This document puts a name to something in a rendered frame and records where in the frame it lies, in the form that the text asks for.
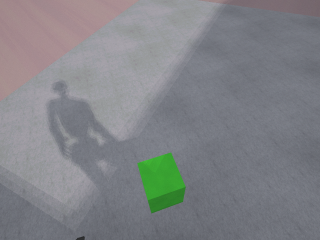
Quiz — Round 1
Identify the carton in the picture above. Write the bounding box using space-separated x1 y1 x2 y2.
137 152 186 213

